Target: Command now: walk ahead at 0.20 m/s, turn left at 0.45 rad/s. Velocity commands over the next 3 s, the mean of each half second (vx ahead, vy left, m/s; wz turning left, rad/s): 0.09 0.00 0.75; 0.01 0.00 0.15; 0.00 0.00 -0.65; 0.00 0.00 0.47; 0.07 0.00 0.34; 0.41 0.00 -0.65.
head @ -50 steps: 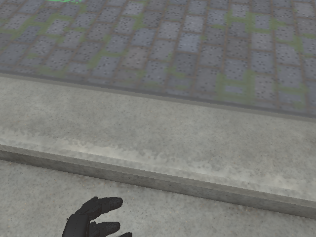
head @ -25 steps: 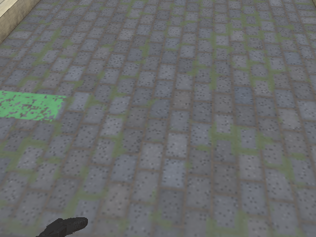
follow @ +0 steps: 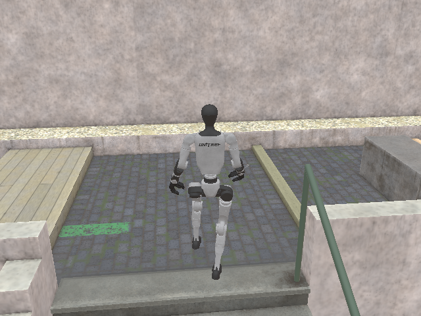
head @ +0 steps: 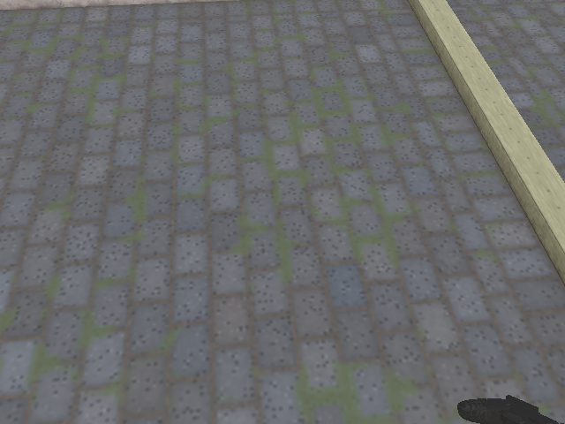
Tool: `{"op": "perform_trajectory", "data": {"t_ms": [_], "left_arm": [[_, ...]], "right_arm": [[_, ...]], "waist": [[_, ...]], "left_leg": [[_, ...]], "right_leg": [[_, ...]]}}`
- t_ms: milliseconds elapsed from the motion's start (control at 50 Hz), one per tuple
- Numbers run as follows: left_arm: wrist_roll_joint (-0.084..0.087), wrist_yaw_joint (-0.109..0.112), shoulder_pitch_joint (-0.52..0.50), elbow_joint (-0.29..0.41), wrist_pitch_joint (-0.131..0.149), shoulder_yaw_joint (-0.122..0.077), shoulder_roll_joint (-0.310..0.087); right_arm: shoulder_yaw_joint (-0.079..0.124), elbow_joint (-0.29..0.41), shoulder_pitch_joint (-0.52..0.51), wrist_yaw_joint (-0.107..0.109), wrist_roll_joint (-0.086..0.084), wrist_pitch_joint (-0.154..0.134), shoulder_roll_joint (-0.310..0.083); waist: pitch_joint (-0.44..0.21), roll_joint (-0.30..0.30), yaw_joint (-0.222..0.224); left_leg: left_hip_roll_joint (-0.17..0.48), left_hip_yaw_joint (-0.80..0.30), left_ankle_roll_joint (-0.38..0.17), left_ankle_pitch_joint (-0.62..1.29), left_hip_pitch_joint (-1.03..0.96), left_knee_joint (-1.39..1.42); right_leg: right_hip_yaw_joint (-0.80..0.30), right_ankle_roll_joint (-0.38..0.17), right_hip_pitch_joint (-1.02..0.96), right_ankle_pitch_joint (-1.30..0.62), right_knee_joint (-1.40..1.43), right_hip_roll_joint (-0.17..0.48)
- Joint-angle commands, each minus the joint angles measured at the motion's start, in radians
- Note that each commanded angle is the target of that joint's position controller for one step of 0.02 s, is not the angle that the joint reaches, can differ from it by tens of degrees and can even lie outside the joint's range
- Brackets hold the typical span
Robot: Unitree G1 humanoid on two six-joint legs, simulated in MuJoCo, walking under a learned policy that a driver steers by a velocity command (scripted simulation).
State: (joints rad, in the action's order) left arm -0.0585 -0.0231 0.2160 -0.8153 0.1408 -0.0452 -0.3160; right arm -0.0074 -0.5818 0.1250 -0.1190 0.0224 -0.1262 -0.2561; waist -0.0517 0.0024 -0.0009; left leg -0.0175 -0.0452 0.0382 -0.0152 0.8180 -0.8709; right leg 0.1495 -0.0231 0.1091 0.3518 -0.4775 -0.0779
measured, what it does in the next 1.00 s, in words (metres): walks ahead, turning left: left foot, then right foot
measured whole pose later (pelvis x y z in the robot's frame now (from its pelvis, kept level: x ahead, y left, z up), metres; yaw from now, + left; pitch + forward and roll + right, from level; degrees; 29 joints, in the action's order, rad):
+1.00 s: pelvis +0.16 +0.03 +0.01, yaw +29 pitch +2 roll -1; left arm 0.02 0.06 0.31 -0.77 -0.05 -0.09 -0.31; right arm 0.01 -0.58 0.12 0.04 0.03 0.02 -0.20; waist 0.01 0.03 0.05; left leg 0.04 0.05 -0.01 -0.26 0.26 -0.48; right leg -0.02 0.12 0.59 0.41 -1.21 0.00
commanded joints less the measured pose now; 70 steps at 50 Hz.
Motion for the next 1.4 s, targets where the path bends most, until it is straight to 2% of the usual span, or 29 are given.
{"op": "perform_trajectory", "data": {"t_ms": [20, 40, 60, 80, 100, 140, 200, 280, 400, 420, 460, 480, 520, 580, 720, 780, 800, 820, 840, 860, 980, 1080, 1200, 1220, 1260, 1280, 1320, 1340, 1400], "left_arm": [[0.0, 0.019, -0.177, 0.169, 0.015, -0.061, -0.211], [-0.011, -0.01, -0.172, 0.17, -0.003, -0.047, -0.158], [-0.004, -0.058, -0.172, 0.217, -0.016, 0.002, 0.047], [-0.022, -0.067, 0.069, 0.25, -0.021, 0.041, 0.235], [0.076, -0.018, -0.05, 0.271, -0.045, 0.013, 0.055], [0.057, 0.027, -0.118, 0.28, -0.067, -0.011, -0.084], [0.046, 0.066, -0.262, 0.327, -0.115, -0.011, -0.052], [0.064, 0.074, -0.284, 0.298, -0.114, -0.005, -0.009], [0.061, 0.064, -0.257, 0.245, -0.094, -0.025, -0.006], [0.06, 0.06, -0.222, 0.227, -0.091, -0.03, -0.005], [0.045, 0.069, -0.196, 0.237, -0.111, -0.04, -0.061], [-0.004, 0.066, -0.185, 0.234, -0.114, -0.047, -0.075], [0.037, 0.079, -0.267, 0.258, -0.119, -0.038, 0.021], [0.054, 0.093, -0.201, 0.23, -0.13, -0.04, -0.049], [0.068, 0.059, -0.075, 0.163, -0.151, -0.059, -0.126], [0.083, 0.04, -0.022, 0.122, -0.14, -0.017, -0.038], [0.073, 0.025, 0.033, 0.109, -0.124, -0.008, -0.018], [0.039, 0.006, 0.037, 0.133, -0.105, 0.004, 0.009], [0.077, 0.02, -0.015, 0.163, -0.094, -0.018, -0.045], [0.091, 0.038, -0.059, 0.158, -0.104, -0.047, -0.136], [0.081, 0.09, 0.065, 0.136, -0.19, -0.068, -0.063], [0.069, 0.03, -0.02, 0.235, -0.191, -0.027, 0.012], [0.074, 0.009, 0.066, 0.26, -0.199, -0.056, -0.042], [0.069, 0.02, 0.109, 0.248, -0.196, -0.074, -0.078], [0.042, 0.042, 0.14, 0.3, -0.167, -0.121, -0.275], [0.029, 0.032, 0.156, 0.303, -0.143, -0.108, -0.224], [0.062, 0.046, 0.047, 0.301, -0.133, -0.08, -0.156], [0.081, 0.053, -0.019, 0.312, -0.142, -0.068, -0.129], [0.051, 0.06, -0.06, 0.321, -0.151, -0.046, -0.1]], "right_arm": [[0.087, -0.186, 0.494, 0.032, -0.035, -0.006, -0.181], [0.118, -0.274, 0.682, 0.074, -0.008, -0.028, -0.221], [0.111, -0.333, 0.729, 0.1, 0.068, -0.034, -0.209], [0.122, -0.234, 0.558, 0.092, 0.029, -0.027, -0.337], [0.079, -0.108, 0.206, 0.094, -0.006, 0.022, -0.132], [0.114, 0.023, 0.026, 0.107, -0.051, 0.062, -0.23], [0.118, 0.012, 0.106, 0.129, -0.062, 0.084, -0.216], [0.137, -0.016, 0.205, 0.187, -0.052, 0.138, -0.215], [0.15, 0.045, 0.137, 0.181, -0.052, 0.174, -0.153], [0.143, 0.054, 0.128, 0.173, -0.058, 0.178, -0.129], [0.11, 0.063, 0.185, 0.169, -0.046, 0.168, -0.051], [0.128, 0.119, 0.18, 0.147, -0.04, 0.147, -0.135], [0.156, 0.051, 0.173, 0.141, -0.047, 0.156, -0.256], [0.101, 0.077, 0.123, 0.14, -0.027, 0.169, -0.139], [0.064, 0.111, 0.003, 0.133, -0.034, 0.153, -0.101], [0.059, 0.057, 0.075, 0.135, -0.02, 0.154, -0.061], [0.069, 0.062, 0.098, 0.145, -0.011, 0.16, -0.111], [0.089, 0.077, 0.147, 0.159, 0.013, 0.173, -0.217], [0.109, 0.049, 0.136, 0.153, 0.033, 0.175, -0.244], [0.102, 0.068, 0.11, 0.149, 0.036, 0.161, -0.211], [0.064, 0.08, -0.09, 0.17, 0.008, 0.125, -0.068], [0.098, 0.025, -0.02, 0.174, 0.003, 0.132, -0.123], [0.125, -0.03, -0.035, 0.152, -0.05, 0.128, -0.16], [0.123, -0.057, 0.022, 0.148, -0.042, 0.13, -0.132], [0.103, 0.043, -0.087, 0.156, 0.013, 0.129, -0.075], [0.115, 0.043, -0.16, 0.164, 0.005, 0.128, -0.125], [0.115, -0.002, -0.114, 0.176, -0.025, 0.126, -0.116], [0.125, -0.012, -0.084, 0.183, -0.016, 0.128, -0.142], [0.119, -0.047, -0.016, 0.169, -0.01, 0.128, -0.118]], "waist": [[-0.007, 0.039, -0.185], [-0.04, -0.129, -0.273], [-0.122, -0.262, -0.223], [-0.309, -0.301, -0.001], [-0.133, -0.23, 0.066], [-0.153, 0.11, 0.075], [-0.047, 0.092, 0.039], [-0.149, -0.107, -0.008], [-0.092, -0.189, -0.007], [-0.099, -0.156, 0.003], [-0.124, 0.11, -0.033], [-0.123, 0.314, -0.074], [-0.039, 0.138, -0.051], [0.027, 0.027, -0.023], [-0.091, 0.183, 0.041], [-0.085, 0.163, -0.005], [-0.113, 0.12, 0.004], [-0.152, -0.127, 0.005], [-0.147, -0.303, -0.037], [-0.063, -0.226, -0.065], [0.017, -0.157, 0.027], [-0.016, -0.154, -0.032], [-0.015, -0.145, 0.032], [-0.017, -0.056, 0.036], [-0.052, 0.408, 0.058], [-0.113, 0.238, 0.12], [-0.07, 0.094, 0.045], [-0.06, 0.107, 0.015], [-0.096, 0.1, -0.012]], "left_leg": [[-0.044, 0.063, -0.012, 0.214, -0.517, 0.284], [-0.013, -0.024, -0.093, 0.4, -0.784, 0.407], [0.025, -0.169, -0.237, 0.756, -1.061, 0.354], [0.224, -0.562, -0.506, 1.363, -1.207, 0.353], [0.197, -0.624, -0.425, 1.195, -0.894, 0.411], [0.221, -0.764, -0.391, 0.211, -0.678, 0.541], [0.081, -0.616, -0.268, 0.021, -0.479, 0.55], [0.009, -0.529, -0.18, 0.154, -0.552, 0.504], [-0.025, -0.595, -0.141, -0.079, -0.589, 0.459], [-0.065, -0.573, -0.125, -0.209, -0.545, 0.401], [-0.217, -0.287, -0.057, -0.671, -0.262, -0.015], [-0.166, -0.206, -0.01, -0.683, -0.121, -0.229], [-0.049, -0.157, 0.042, -0.47, -0.125, -0.381], [-0.021, -0.057, 0.05, -0.372, -0.14, -0.439], [0.011, 0.032, 0.03, -0.4, -0.382, 0.062], [-0.006, 0.026, -0.03, -0.157, -0.695, 0.513], [0.081, -0.057, -0.057, -0.057, -0.864, 0.498], [0.328, -0.253, -0.144, 0.311, -1.007, 0.412], [0.448, -0.31, -0.298, 0.238, -0.802, 0.473], [0.406, -0.295, -0.326, 0.168, -0.727, 0.523], [0.295, -0.013, -0.23, 0.085, -0.624, 0.548], [0.336, 0.048, -0.251, 0.137, -0.706, 0.503], [0.367, 0.125, -0.16, 0.063, -0.631, 0.369], [0.31, 0.18, -0.094, -0.068, -0.563, 0.253], [0.022, 0.141, 0.066, -0.689, -0.039, -0.301], [0.034, 0.0, 0.049, -0.653, -0.016, -0.406], [0.074, -0.034, 0.019, -0.466, -0.021, -0.373], [0.083, -0.035, 0.021, -0.399, -0.06, -0.344], [0.048, 0.001, 0.042, -0.303, -0.173, -0.365]], "right_leg": [[-0.003, 0.224, 0.053, -1.036, -0.224, 0.166], [-0.054, 0.232, 0.219, -0.585, -0.6, 0.113], [-0.101, 0.221, 0.5, 0.272, -0.938, -0.09], [-0.298, 0.239, 0.586, 0.328, -1.017, -0.098], [-0.29, 0.131, 0.586, 0.285, -1.121, -0.12], [-0.315, 0.078, 0.579, 0.125, -0.988, -0.006], [-0.314, 0.068, 0.473, 0.074, -0.592, -0.01], [-0.303, 0.092, 0.351, -0.091, -0.319, -0.072], [-0.339, 0.054, 0.215, -0.165, -0.012, -0.029], [-0.341, 0.028, 0.111, -0.257, 0.095, 0.018], [-0.572, -0.133, -0.116, -0.601, 0.095, 0.353], [-0.799, -0.284, -0.061, -0.596, 0.16, 0.52], [-0.564, -0.206, 0.033, -0.37, 0.14, 0.361], [-0.439, -0.2, 0.144, -0.509, 0.145, 0.294], [-0.321, -0.213, 0.041, -0.644, 0.103, 0.289], [-0.326, -0.135, 0.16, -0.487, 0.049, 0.238], [-0.315, -0.052, 0.264, -0.301, 0.011, 0.199], [-0.247, 0.03, 0.451, 0.129, -0.19, 0.101], [-0.184, 0.065, 0.498, 0.28, -0.311, 0.085], [-0.196, 0.09, 0.504, 0.279, -0.518, 0.089], [-0.183, 0.157, 0.571, 0.005, -0.804, 0.116], [-0.125, 0.126, 0.49, 0.015, -0.471, 0.175], [-0.043, 0.011, 0.233, -0.078, -0.148, 0.118], [-0.082, -0.029, 0.129, -0.19, -0.054, 0.092], [-0.75, -0.338, -0.1, -0.691, 0.095, 0.455], [-0.72, -0.347, -0.108, -0.54, 0.138, 0.447], [-0.559, -0.234, -0.051, -0.375, 0.124, 0.362], [-0.507, -0.199, 0.004, -0.391, 0.118, 0.334], [-0.408, -0.189, 0.081, -0.506, 0.099, 0.272]]}}
Next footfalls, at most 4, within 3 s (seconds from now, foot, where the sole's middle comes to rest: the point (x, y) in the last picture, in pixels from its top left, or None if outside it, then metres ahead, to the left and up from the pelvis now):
0.06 left None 0.23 0.09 -0.77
0.44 right None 0.31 -0.07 -0.77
0.80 left None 0.13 0.15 -0.77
1.22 right None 0.25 -0.09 -0.77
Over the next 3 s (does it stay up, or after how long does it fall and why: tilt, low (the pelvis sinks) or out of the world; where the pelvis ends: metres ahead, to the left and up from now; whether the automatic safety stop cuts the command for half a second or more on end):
stays up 0.40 0.04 -0.02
